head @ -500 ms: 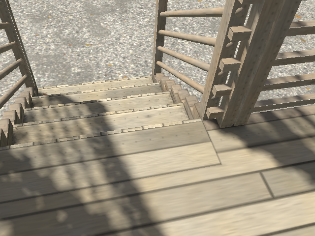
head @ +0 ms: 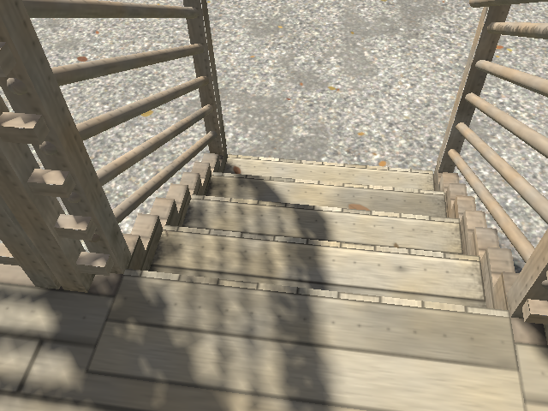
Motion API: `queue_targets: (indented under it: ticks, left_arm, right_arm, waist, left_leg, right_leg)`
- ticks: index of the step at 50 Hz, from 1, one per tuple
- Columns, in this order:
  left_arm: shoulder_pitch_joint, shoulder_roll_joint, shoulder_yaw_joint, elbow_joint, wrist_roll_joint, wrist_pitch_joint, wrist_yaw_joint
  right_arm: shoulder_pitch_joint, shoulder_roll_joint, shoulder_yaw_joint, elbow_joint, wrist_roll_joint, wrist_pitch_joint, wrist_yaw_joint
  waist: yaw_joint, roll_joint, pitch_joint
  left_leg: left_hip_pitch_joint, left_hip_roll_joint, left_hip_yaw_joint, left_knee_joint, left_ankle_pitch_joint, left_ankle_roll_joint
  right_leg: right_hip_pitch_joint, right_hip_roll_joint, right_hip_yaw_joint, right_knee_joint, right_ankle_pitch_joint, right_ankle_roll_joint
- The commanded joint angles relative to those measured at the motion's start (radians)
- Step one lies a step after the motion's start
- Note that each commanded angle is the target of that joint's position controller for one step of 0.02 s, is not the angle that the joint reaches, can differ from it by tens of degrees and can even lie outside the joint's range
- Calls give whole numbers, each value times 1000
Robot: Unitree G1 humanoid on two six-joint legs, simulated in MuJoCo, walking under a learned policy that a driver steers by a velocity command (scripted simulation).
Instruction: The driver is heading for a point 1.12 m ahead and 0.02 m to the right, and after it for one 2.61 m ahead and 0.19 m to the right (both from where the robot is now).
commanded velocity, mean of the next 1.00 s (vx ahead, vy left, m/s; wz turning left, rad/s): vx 0.50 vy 0.00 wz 0.02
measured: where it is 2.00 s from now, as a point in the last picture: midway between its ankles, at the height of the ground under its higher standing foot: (292, 258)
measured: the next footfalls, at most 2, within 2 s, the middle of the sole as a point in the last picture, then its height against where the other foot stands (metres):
left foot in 0.28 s outside the picture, level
right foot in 0.80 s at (308, 354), level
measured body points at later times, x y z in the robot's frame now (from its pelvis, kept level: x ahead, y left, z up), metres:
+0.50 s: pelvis +0.27 +0.06 +0.00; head +0.29 +0.08 +0.45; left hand +0.31 +0.33 -0.14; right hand +0.35 -0.19 -0.13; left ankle +0.26 +0.12 -0.74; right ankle +0.31 -0.09 -0.67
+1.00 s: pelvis +0.54 +0.02 +0.00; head +0.57 +0.01 +0.44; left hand +0.62 +0.29 -0.13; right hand +0.63 -0.24 -0.14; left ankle +0.53 +0.18 -0.66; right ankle +0.58 -0.02 -0.74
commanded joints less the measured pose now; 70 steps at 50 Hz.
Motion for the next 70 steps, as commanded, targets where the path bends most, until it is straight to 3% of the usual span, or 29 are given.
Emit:
queue_targets:
  ticks: [1, 5, 10, 12, 13, 14, 15, 16, 18, 20, 22, 25, 33, 37, 40, 41, 42, 43, 44, 46, 49, 51, 54, 58, 60, 64, 67, 69, 70]
  left_arm:
    - [17, 74, 10, -34, -2, -23, -3]
    - [72, 78, 2, -5, 3, -19, -9]
    - [176, 130, 5, 57, 3, 9, 5]
    - [194, 153, 6, 82, 2, 26, 12]
    - [172, 161, 5, 79, 1, 33, 16]
    - [160, 143, -5, 67, -9, 34, 13]
    - [183, 47, -28, 3, -30, 26, -6]
    - [171, 115, -6, 8, -28, 30, -8]
    - [27, 99, -8, -27, -19, 25, -11]
    - [55, 83, -7, -3, 9, 42, -18]
    - [88, 66, -3, 23, 24, 69, -32]
    - [25, 34, -5, 8, 10, 90, -36]
    - [-269, 50, -15, -86, -2, 72, -40]
    - [-306, 60, -13, -132, 5, 59, -46]
    - [24, 82, 8, -22, 13, 43, -20]
    - [160, 172, 37, 2, 44, 30, 1]
    - [172, 257, 59, -2, 17, 38, 8]
    - [141, 244, 54, 3, -30, 52, 0]
    - [73, 207, 48, -14, -25, 61, -4]
    - [-2, 137, 32, -48, -6, 58, -11]
    - [-15, 125, 18, -47, -2, 31, -12]
    - [37, 152, 25, -32, -20, 34, -9]
    - [91, 161, 29, -40, -31, 60, 6]
    - [149, 134, 16, -44, -3, 52, 3]
    - [171, 158, 25, -44, 2, 55, 8]
    - [243, 159, 24, -20, 7, 56, 22]
    - [220, 157, 21, -26, 12, 55, 32]
    - [81, 183, 19, -42, -3, 50, 32]
    - [33, 200, 22, -43, 9, 47, 22]
  right_arm:
    - [-14, 2, 9, -74, -1, 3, 14]
    - [-152, 33, 30, -107, 11, -8, 18]
    - [-262, 18, 39, -137, 3, -15, 11]
    - [-190, 2, 32, -115, -3, -24, -4]
    - [-55, -24, 19, -70, -8, -37, -12]
    - [129, -66, 0, -9, -29, -48, -17]
    - [243, -172, -26, 3, -44, -50, -28]
    - [270, -195, -35, 7, -3, -35, -36]
    - [116, -106, -13, 22, 21, -41, -40]
    - [46, -34, 8, 34, 27, -52, -36]
    - [56, -11, 17, 51, 35, -66, -34]
    - [128, -6, 21, 90, 46, -71, -37]
    - [241, -65, 9, 149, 25, -75, -59]
    - [213, -80, 11, 181, 14, -78, -81]
    - [194, -82, 23, 183, 14, -51, -94]
    - [216, -58, 31, 146, 31, -54, -96]
    - [276, -16, 38, 123, 33, -59, -75]
    - [197, -71, 17, 107, 11, -58, -74]
    - [88, -65, 24, 66, 13, -65, -78]
    - [56, -60, 26, 51, 19, -68, -68]
    - [40, -43, 23, 22, 14, -7, -78]
    - [19, -16, 27, 10, 3, 3, -72]
    - [-52, 3, 38, -16, -17, 13, -51]
    - [-64, -47, 23, 16, 11, 13, -50]
    - [-65, -83, 12, 23, 11, 15, -52]
    - [-155, -70, 16, -2, 4, -2, -42]
    - [-57, -87, 3, 36, 0, -16, -40]
    - [148, -93, -9, 91, 5, -31, -51]
    - [259, -111, -24, 122, 22, -47, -53]
  waist:
    - [-24, -115, 12]
    - [5, -123, 36]
    - [37, -129, 69]
    - [-3, -152, 21]
    - [-72, -132, -64]
    - [-147, -100, -187]
    - [-150, 100, -348]
    - [-161, 101, -422]
    - [-92, -10, -129]
    - [-16, -4, -32]
    - [7, -3, -21]
    - [18, 38, 17]
    - [-62, -13, 105]
    - [-39, 2, 80]
    - [97, -30, -93]
    - [129, -125, -208]
    - [86, -301, -308]
    - [72, -204, -298]
    - [71, -122, -174]
    - [14, -38, -83]
    - [-45, -63, -47]
    - [-39, -98, -36]
    - [-17, -136, -27]
    - [5, -151, -53]
    - [8, -114, -37]
    - [48, -103, 37]
    - [20, -92, 21]
    - [-95, -115, -26]
    - [-138, -115, -84]
  left_leg:
    - [-126, 48, -28, -38, 107, -13]
    - [-21, 22, 46, -303, 247, -6]
    - [59, -19, 128, -502, 103, 38]
    - [183, -77, 158, -562, 9, 74]
    - [364, -106, 165, -652, 48, 100]
    - [640, -37, 74, -639, 72, 137]
    - [980, 290, -371, -670, 3, 230]
    - [996, 416, -666, -807, 119, 313]
    - [729, 291, -343, -843, 203, 246]
    - [535, 193, -192, -917, 219, 170]
    - [488, 166, -136, -959, 290, 170]
    - [496, 139, -65, -963, 422, 163]
    - [549, 175, 36, -1026, 332, 136]
    - [719, 197, 98, -924, 575, 100]
    - [683, 167, 187, -458, 880, 45]
    - [410, 121, 209, -135, 619, 2]
    - [58, -102, 179, 196, -204, -47]
    - [-61, -75, -1, 299, -232, -41]
    - [-106, -26, -6, 308, -164, -32]
    - [-11, 37, -14, 162, -65, -44]
    - [116, 51, -13, -53, -41, -87]
    - [157, 18, 20, -181, 23, -104]
    - [104, -8, 40, -225, 150, -120]
    - [89, 9, 18, -163, 283, -96]
    - [-8, 21, -2, -157, 213, -70]
    - [-130, 19, 4, -166, 109, -45]
    - [-34, -16, 22, -196, 52, -13]
    - [337, -78, 70, -292, -2, 32]
    - [492, -76, 43, -377, 134, 39]
  right_leg:
    - [48, -292, 175, -208, 202, -113]
    - [21, -241, 41, -191, 296, -81]
    - [165, -294, 27, -131, 441, -88]
    - [223, -301, 9, 20, 742, -80]
    - [203, -277, -22, 192, 797, -68]
    - [52, -252, -35, 422, 652, -53]
    - [-314, -135, -51, 789, 66, -1]
    - [-461, -17, 75, 1004, -336, 13]
    - [-523, -117, 157, 938, -181, -4]
    - [-404, -157, 158, 803, -123, 7]
    - [-349, -141, 145, 776, -78, 12]
    - [-429, -141, 132, 688, -9, 40]
    - [-425, -101, 102, 318, 225, -14]
    - [-399, -47, 87, 222, 80, -71]
    - [-35, 47, 44, 161, 16, -133]
    - [246, -139, 319, 146, -22, -211]
    - [478, -370, 822, 37, -8, -356]
    - [486, -358, 876, -23, 55, -354]
    - [377, -341, 724, -17, 136, -326]
    - [160, -270, 561, -38, 359, -267]
    - [-18, -190, 456, -84, 452, -219]
    - [-75, -122, 404, -102, 403, -190]
    - [-59, -117, 425, -109, 424, -162]
    - [25, -142, 441, -60, 457, -106]
    - [114, -168, 484, -2, 428, -161]
    - [228, -220, 528, 60, 542, -227]
    - [229, -212, 495, 165, 858, -209]
    - [6, -159, 393, 344, 1141, -141]
    - [-94, -93, 361, 521, 849, -99]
